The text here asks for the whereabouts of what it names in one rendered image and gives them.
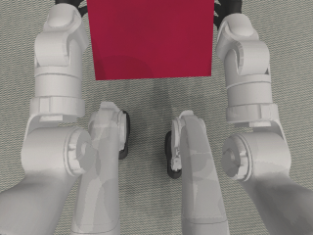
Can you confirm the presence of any right robot forearm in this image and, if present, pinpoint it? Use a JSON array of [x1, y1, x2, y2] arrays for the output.
[[215, 13, 291, 157]]

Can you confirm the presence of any robot shin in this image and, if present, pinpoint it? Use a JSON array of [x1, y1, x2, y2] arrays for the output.
[[88, 101, 125, 150], [170, 110, 206, 170]]

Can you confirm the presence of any robot left shin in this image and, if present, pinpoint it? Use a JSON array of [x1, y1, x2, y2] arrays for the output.
[[88, 101, 125, 150]]

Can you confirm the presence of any carton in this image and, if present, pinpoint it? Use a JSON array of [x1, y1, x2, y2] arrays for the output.
[[86, 0, 214, 80]]

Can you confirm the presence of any robot right upper arm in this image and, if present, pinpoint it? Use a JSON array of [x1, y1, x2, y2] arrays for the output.
[[221, 131, 313, 235]]

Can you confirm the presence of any right robot hand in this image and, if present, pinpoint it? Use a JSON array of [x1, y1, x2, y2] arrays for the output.
[[213, 0, 243, 31]]

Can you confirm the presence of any left robot forearm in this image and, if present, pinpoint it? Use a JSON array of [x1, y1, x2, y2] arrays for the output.
[[21, 3, 90, 162]]

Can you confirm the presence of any robot left upper arm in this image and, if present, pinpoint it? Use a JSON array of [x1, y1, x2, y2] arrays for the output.
[[0, 125, 95, 235]]

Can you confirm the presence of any robot right shin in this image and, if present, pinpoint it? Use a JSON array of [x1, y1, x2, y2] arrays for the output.
[[170, 110, 206, 170]]

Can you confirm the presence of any left robot hand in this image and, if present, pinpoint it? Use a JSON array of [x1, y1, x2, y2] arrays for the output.
[[55, 0, 88, 18]]

